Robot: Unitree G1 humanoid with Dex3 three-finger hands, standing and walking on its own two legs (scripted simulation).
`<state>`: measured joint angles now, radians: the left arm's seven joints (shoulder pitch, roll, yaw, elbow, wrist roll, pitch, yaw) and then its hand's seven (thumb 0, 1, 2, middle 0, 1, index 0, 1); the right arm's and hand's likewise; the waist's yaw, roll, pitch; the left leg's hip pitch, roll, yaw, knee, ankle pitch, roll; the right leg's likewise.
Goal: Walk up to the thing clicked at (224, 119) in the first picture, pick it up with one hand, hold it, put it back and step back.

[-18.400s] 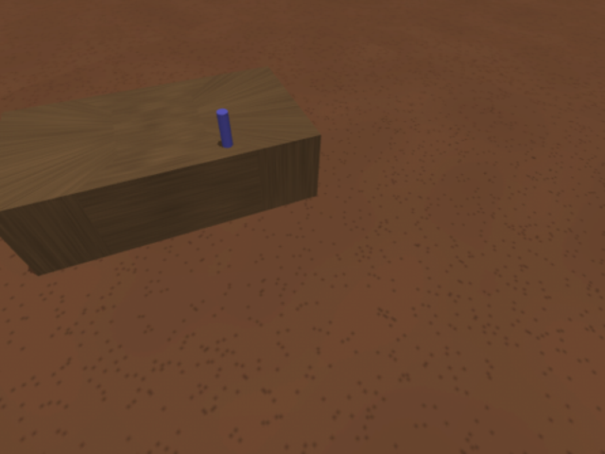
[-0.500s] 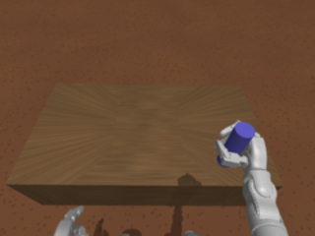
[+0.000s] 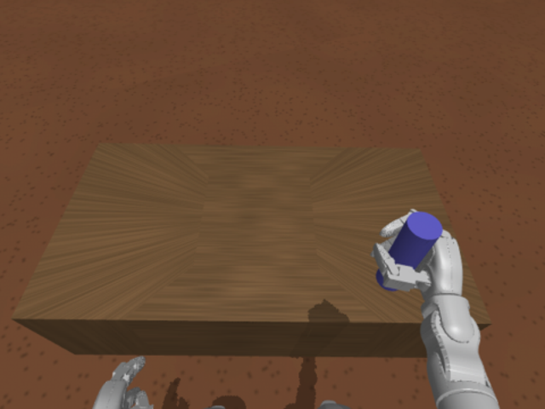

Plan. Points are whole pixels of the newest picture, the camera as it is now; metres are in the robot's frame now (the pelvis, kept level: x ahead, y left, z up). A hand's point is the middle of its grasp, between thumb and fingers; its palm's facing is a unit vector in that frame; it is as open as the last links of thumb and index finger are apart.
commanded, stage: hold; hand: right
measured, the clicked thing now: (404, 255) +0.32 -0.18 +0.06
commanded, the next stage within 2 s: crouch in 0.02 s
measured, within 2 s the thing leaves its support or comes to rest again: neither
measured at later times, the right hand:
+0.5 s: hand (380, 262) +0.34 -0.17 +0.00, palm faces +0.06 +1.00 +0.01, open 5.7 cm
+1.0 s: hand (360, 266) +0.40 -0.17 -0.13, palm faces +0.08 +1.00 -0.01, open 5.7 cm
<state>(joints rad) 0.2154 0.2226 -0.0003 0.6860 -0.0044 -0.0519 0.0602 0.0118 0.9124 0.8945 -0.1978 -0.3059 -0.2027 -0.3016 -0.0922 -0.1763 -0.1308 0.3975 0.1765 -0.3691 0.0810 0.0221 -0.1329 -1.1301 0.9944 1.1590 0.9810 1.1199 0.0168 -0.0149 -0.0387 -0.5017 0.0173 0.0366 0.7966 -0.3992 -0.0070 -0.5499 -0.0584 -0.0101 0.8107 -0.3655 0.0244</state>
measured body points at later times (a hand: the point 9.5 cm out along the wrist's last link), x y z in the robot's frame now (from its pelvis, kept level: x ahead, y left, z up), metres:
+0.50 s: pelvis -0.02 +0.00 -0.03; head +0.06 -0.01 +0.41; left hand +0.12 +0.25 -0.14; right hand +0.33 -0.22 +0.00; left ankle +0.00 +0.12 -0.70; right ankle +0.03 -0.13 -0.70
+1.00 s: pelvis -0.04 +0.00 -0.14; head +0.11 -0.01 +0.28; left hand +0.05 +0.26 -0.27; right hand +0.39 -0.22 -0.13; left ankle +0.00 +0.12 -0.70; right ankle +0.03 -0.13 -0.70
